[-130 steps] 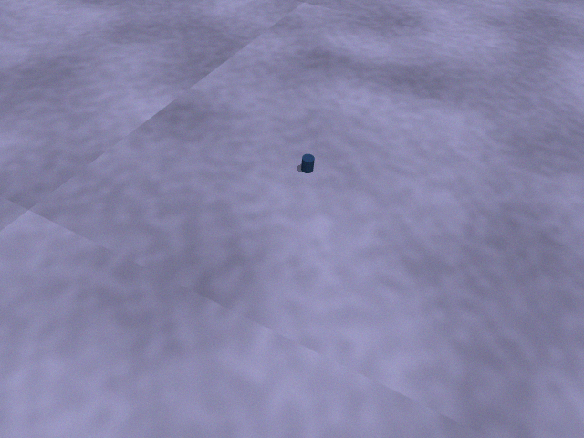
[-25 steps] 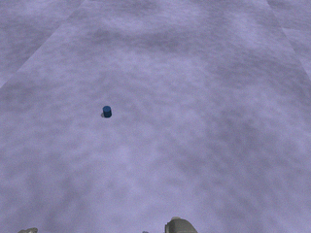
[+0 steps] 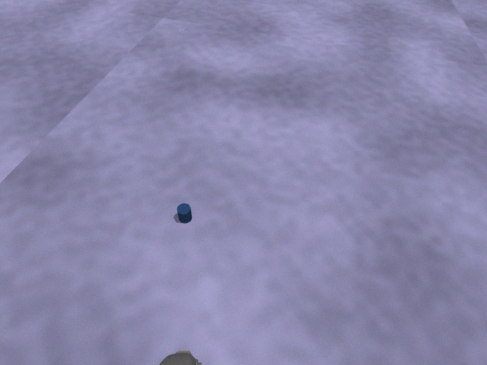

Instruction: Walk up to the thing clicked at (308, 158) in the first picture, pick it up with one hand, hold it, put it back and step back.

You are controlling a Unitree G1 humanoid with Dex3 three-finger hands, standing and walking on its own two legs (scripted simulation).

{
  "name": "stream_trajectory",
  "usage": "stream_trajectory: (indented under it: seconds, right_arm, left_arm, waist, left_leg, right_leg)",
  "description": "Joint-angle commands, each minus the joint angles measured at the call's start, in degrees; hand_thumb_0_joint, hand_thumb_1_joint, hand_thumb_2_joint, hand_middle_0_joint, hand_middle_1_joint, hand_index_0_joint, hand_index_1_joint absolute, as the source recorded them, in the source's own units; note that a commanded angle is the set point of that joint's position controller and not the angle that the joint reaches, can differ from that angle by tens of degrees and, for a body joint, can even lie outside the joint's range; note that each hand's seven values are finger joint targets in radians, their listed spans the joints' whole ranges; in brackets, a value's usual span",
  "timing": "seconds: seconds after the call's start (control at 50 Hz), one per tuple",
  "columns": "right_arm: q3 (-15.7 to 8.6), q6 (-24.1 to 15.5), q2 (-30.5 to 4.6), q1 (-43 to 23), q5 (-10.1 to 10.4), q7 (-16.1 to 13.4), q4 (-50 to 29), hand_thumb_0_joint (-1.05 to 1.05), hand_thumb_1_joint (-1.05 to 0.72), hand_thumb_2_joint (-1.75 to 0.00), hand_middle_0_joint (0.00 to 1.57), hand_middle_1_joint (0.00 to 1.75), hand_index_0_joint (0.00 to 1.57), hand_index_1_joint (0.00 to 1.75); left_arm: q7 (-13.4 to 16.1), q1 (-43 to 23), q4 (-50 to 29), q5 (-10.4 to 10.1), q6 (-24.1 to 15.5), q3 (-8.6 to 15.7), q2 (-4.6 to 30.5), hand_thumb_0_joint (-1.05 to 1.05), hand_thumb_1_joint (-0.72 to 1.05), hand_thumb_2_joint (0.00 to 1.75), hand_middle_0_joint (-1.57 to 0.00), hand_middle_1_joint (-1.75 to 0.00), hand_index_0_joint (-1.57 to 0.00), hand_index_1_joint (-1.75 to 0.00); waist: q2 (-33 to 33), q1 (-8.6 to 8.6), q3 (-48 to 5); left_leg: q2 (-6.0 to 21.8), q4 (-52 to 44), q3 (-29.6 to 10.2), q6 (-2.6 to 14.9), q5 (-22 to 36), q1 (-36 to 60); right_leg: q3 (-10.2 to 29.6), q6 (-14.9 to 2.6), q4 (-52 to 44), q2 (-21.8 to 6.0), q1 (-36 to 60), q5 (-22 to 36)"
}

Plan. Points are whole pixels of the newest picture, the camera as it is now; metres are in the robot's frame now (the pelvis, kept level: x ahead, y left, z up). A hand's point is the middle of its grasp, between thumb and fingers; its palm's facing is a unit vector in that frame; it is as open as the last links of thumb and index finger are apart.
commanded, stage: walk up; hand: left
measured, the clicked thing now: (184, 213) +0.86 +0.27 -0.73
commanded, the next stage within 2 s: none
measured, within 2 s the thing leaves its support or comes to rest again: neither
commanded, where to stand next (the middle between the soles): +0.45 +0.03 m, yaw +0 degrees
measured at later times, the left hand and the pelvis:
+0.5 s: hand (107, 280) +0.29 +0.27 -0.13, palm faces -0.06 -0.91 -0.41, open 7.4 cm; pelvis +0.20 +0.00 -0.01, yaw +0 degrees
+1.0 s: hand (102, 254) +0.37 +0.31 -0.16, palm faces -0.02 -0.93 -0.37, open 7.4 cm; pelvis +0.33 +0.03 -0.01, yaw +1 degrees
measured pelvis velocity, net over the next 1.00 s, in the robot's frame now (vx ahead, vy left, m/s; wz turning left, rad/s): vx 0.33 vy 0.03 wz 0.02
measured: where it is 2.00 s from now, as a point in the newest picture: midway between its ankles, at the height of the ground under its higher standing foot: (231, 321)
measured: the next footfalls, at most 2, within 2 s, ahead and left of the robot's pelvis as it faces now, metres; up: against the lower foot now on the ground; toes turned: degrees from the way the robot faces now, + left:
left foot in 0.04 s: +0.16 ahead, +0.14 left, +0.00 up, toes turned +5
right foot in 0.46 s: +0.33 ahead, -0.12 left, +0.00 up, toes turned -4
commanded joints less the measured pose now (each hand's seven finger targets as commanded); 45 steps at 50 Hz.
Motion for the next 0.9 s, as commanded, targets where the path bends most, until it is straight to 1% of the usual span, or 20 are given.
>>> stream_trajectory:
  seconds: [0.0,0.02,0.04,0.06,0.1,0.16,0.28,0.38,0.42,0.44,0.46,0.48,0.5,0.52,0.6,0.72,0.82,0.84,0.86,0.88]
  right_arm:
    - [-5.0,-2.8,-12.4,10.1,0.0,-1.3,-1.1,0.00,-0.90,-0.90,0.20,0.30,0.20,0.30]
    - [-6.3,-3.3,-16.7,15.1,-0.8,-2.0,-0.9,0.00,-0.90,-0.90,0.20,0.30,0.20,0.30]
    - [-6.6,-3.5,-19.9,13.8,0.1,-2.4,-3.1,0.00,-0.90,-0.90,0.20,0.30,0.20,0.30]
    - [-6.6,-3.2,-19.6,11.1,1.6,-2.4,-3.5,0.00,-0.90,-0.90,0.20,0.30,0.20,0.30]
    - [-4.8,-3.2,-15.3,5.1,1.6,-3.0,-5.1,0.00,-0.90,-0.90,0.20,0.30,0.20,0.30]
    - [-3.6,-3.6,-13.2,3.4,1.4,-3.1,-5.4,0.00,-0.90,-0.90,0.20,0.30,0.20,0.30]
    - [-3.8,-3.5,-14.3,6.5,1.3,-3.2,-5.9,0.00,-0.90,-0.90,0.20,0.30,0.20,0.30]
    - [-3.5,-2.7,-14.1,2.7,1.2,-2.9,-7.5,0.00,-0.90,-0.90,0.20,0.30,0.20,0.30]
    - [-2.5,-2.2,-11.9,2.2,1.2,-3.1,-8.0,0.00,-0.90,-0.90,0.20,0.30,0.20,0.30]
    - [-1.5,-2.2,-9.0,4.8,1.2,-3.1,-8.0,0.00,-0.90,-0.90,0.20,0.30,0.20,0.30]
    - [-0.1,-2.2,-5.4,6.4,1.0,-3.0,-9.1,0.00,-0.90,-0.90,0.20,0.30,0.20,0.30]
    - [-1.7,-1.6,-11.0,4.9,0.8,-3.6,-7.7,0.00,-0.90,-0.90,0.20,0.30,0.20,0.30]
    - [-2.2,-1.2,-13.0,3.8,0.9,-4.0,-6.5,0.00,-0.90,-0.90,0.20,0.30,0.20,0.30]
    - [-2.1,-1.1,-12.2,4.3,1.4,-3.9,-5.5,0.00,-0.90,-0.90,0.20,0.30,0.20,0.30]
    - [-2.3,-0.4,-10.2,7.6,0.9,-2.4,-2.3,0.00,-0.90,-0.90,0.20,0.30,0.20,0.30]
    - [-2.7,-0.7,-8.8,0.6,-0.2,-1.1,-4.5,0.00,-0.90,-0.90,0.20,0.30,0.20,0.30]
    - [-2.7,-1.7,-8.3,3.3,0.0,-2.5,-1.8,0.00,-0.90,-0.90,0.20,0.30,0.20,0.30]
    - [-3.1,-1.9,-9.9,5.3,0.0,-3.1,-1.4,0.00,-0.90,-0.90,0.20,0.30,0.20,0.30]
    - [-4.3,-2.2,-15.0,8.4,-0.4,-3.6,-1.4,0.00,-0.90,-0.90,0.20,0.30,0.20,0.30]
    - [-5.0,-2.1,-18.9,7.9,0.5,-3.8,-2.8,0.00,-0.90,-0.90,0.20,0.30,0.20,0.30]
  left_arm:
    - [1.2,-3.5,-5.2,0.3,-1.6,3.3,12.4,0.00,0.90,0.90,-0.20,-0.30,-0.20,-0.30]
    - [1.2,-0.2,-5.3,-0.4,-1.4,2.1,8.3,0.00,0.90,0.90,-0.20,-0.30,-0.20,-0.30]
    - [1.6,0.5,-5.1,-0.9,-1.1,2.2,8.7,0.00,0.90,0.90,-0.20,-0.30,-0.20,-0.30]
    - [2.5,-1.7,-3.8,-0.4,-0.7,2.9,13.3,0.00,0.90,0.90,-0.20,-0.30,-0.20,-0.30]
    - [2.1,0.4,-1.6,-1.0,-0.5,2.9,13.3,0.00,0.90,0.90,-0.20,-0.30,-0.20,-0.30]
    - [0.9,2.7,0.2,-0.6,0.0,3.0,11.9,0.00,0.90,0.90,-0.20,-0.30,-0.20,-0.30]
    - [-0.3,-5.7,-2.5,0.2,0.6,3.3,9.8,0.00,0.90,0.90,-0.20,-0.30,-0.20,-0.30]
    - [-0.5,-5.5,-1.7,-0.1,-0.3,4.0,9.1,0.00,0.90,0.90,-0.20,-0.30,-0.20,-0.30]
    - [0.1,0.6,0.3,0.1,-0.8,4.8,10.6,0.00,0.90,0.90,-0.20,-0.30,-0.20,-0.30]
    - [0.8,4.5,1.0,0.4,-1.3,5.8,13.3,0.00,0.90,0.90,-0.20,-0.30,-0.20,-0.30]
    - [1.5,7.8,0.1,0.6,-1.9,7.0,18.1,0.00,0.90,0.90,-0.20,-0.30,-0.20,-0.30]
    - [1.6,6.9,-0.2,-0.4,-1.7,6.7,19.7,0.00,0.90,0.90,-0.20,-0.30,-0.20,-0.30]
    - [1.7,3.8,-1.5,-1.0,-1.6,6.2,18.4,0.00,0.90,0.90,-0.20,-0.30,-0.20,-0.30]
    - [1.9,0.8,-2.1,-1.3,-1.7,5.9,17.0,0.00,0.90,0.90,-0.20,-0.30,-0.20,-0.30]
    - [2.0,-2.1,-3.2,-0.5,-2.0,4.5,13.9,0.00,0.90,0.90,-0.20,-0.30,-0.20,-0.30]
    - [1.7,-1.4,-4.6,0.2,-1.9,4.9,15.3,0.00,0.90,0.90,-0.20,-0.30,-0.20,-0.30]
    - [2.2,-3.9,-4.6,-0.3,-0.3,2.6,12.4,0.00,0.90,0.90,-0.20,-0.30,-0.20,-0.30]
    - [2.3,-2.7,-4.7,-0.4,-0.1,1.6,10.3,0.00,0.90,0.90,-0.20,-0.30,-0.20,-0.30]
    - [2.3,-1.2,-5.3,-0.6,0.1,0.5,7.1,0.00,0.90,0.90,-0.20,-0.30,-0.20,-0.30]
    - [2.9,1.0,-4.0,-0.6,0.9,1.1,8.9,0.00,0.90,0.90,-0.20,-0.30,-0.20,-0.30]
  waist:
    - [1.2,-8.03,-6.1]
    - [14.5,-9.63,-8.9]
    - [15.8,-8.35,-6.2]
    - [7.3,-7.17,-3.9]
    - [3.2,-3.83,-1.1]
    - [6.9,-2.28,-1.4]
    - [6.4,-4.49,0.7]
    - [4.8,-2.00,-0.4]
    - [-0.2,1.38,-3.8]
    - [-9.1,3.10,-6.1]
    - [-19.7,3.58,-7.7]
    - [-14.5,3.71,-6.4]
    - [-8.4,2.33,-3.0]
    - [-6.7,1.32,-0.9]
    - [-11.1,-1.55,-1.3]
    - [-11.0,-0.15,-1.0]
    - [-5.9,-3.72,-3.2]
    - [-2.0,-4.81,-4.7]
    - [11.1,-5.52,-6.9]
    - [12.1,-5.26,-5.5]
  left_leg:
    - [-3.4,-4.9,0.5,2.64,-2.7,28.3]
    - [6.9,-14.2,-15.4,6.26,-14.7,33.6]
    - [18.4,-23.4,-39.1,10.95,-17.7,34.2]
    - [19.9,-22.4,-39.2,14.58,-17.0,27.6]
    - [14.1,-20.6,-24.0,12.10,-7.8,21.4]
    - [9.8,-20.3,-12.2,11.20,2.5,16.9]
    - [9.5,-21.1,-9.7,12.85,4.4,18.3]
    - [8.1,-15.5,-6.4,10.52,1.3,10.8]
    - [5.1,-4.6,-3.8,7.91,1.7,7.4]
    - [0.9,8.4,-0.2,6.20,-0.7,1.6]
    - [-5.6,24.1,2.3,3.08,-17.3,-8.6]
    - [-6.0,30.1,-2.2,2.52,-20.6,-13.0]
    - [-3.4,32.0,-6.4,2.27,-18.3,-12.5]
    - [-1.9,31.3,-7.5,2.27,-15.2,-11.9]
    - [-1.2,21.0,-4.0,1.01,-9.1,-3.9]
    - [-0.4,5.1,-1.1,-0.27,-4.0,-0.4]
    - [-4.9,-4.7,2.5,0.93,2.3,17.7]
    - [-3.6,-7.5,0.1,2.49,-0.8,22.4]
    - [8.6,-13.6,-17.6,6.08,-1.6,25.8]
    - [18.3,-20.1,-32.9,12.95,-4.8,24.2]
  right_leg:
    - [4.8,-7.81,8.6,-8.3,-17.4,11.6]
    - [-0.3,-4.38,28.4,-2.0,-23.9,8.7]
    - [1.9,-2.95,35.6,4.7,-34.6,-8.5]
    - [7.6,-3.59,40.2,0.4,-33.8,-8.3]
    - [9.4,-3.31,37.1,-2.8,-29.7,-1.9]
    - [5.5,-1.79,29.1,-4.7,-24.0,2.2]
    - [2.2,-0.89,15.3,-4.9,-24.6,6.7]
    - [0.1,-1.62,4.4,-1.6,-9.0,11.8]
    - [-0.3,-2.37,0.8,0.5,2.6,11.5]
    - [5.2,-4.03,-3.8,-2.6,10.5,3.3]
    - [29.7,-8.93,-11.3,-18.6,15.4,-4.8]
    - [42.5,-15.16,-15.3,-24.5,13.1,-6.3]
    - [39.6,-16.70,-15.3,-24.3,7.4,-4.7]
    - [32.1,-15.71,-15.2,-21.3,4.6,-2.2]
    - [14.3,-12.22,-13.4,-12.9,-2.5,9.4]
    - [11.8,-13.35,-13.4,-14.1,-5.1,1.6]
    - [4.7,-8.95,0.9,-10.1,-14.5,13.6]
    - [2.7,-6.84,7.5,-7.8,-16.5,14.0]
    - [-0.7,-3.22,22.2,-2.5,-22.1,6.1]
    - [0.9,-2.16,28.0,1.8,-27.1,-11.9]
